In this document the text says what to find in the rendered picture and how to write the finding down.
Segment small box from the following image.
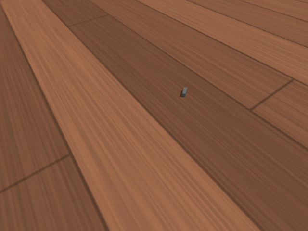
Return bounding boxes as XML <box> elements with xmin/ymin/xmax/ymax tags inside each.
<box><xmin>182</xmin><ymin>87</ymin><xmax>187</xmax><ymax>97</ymax></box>

